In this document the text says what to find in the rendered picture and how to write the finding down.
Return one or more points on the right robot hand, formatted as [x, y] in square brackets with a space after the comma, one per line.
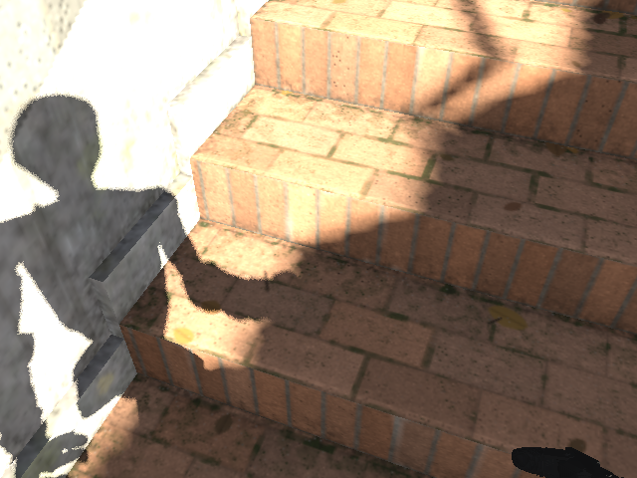
[558, 463]

